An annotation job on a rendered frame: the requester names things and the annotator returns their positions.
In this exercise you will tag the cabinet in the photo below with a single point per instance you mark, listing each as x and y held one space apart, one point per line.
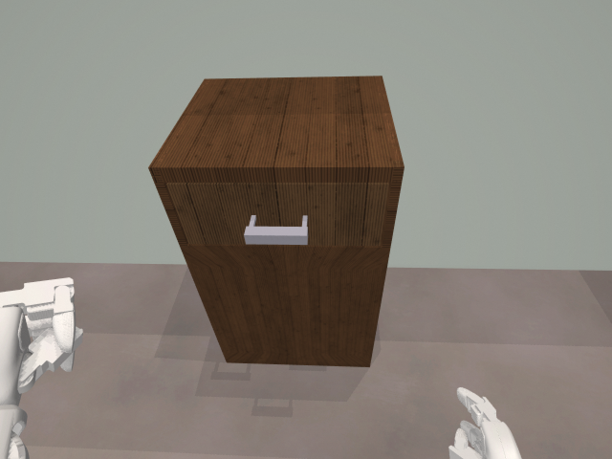
287 304

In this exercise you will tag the drawer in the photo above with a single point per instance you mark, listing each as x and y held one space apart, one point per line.
339 214

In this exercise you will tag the handle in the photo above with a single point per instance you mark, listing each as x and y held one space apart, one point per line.
276 235

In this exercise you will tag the left robot forearm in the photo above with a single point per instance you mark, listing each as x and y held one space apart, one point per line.
13 420

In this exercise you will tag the left robot hand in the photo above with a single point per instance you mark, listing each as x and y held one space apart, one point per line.
51 321

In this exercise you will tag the right robot hand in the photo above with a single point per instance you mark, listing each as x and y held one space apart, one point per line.
493 440

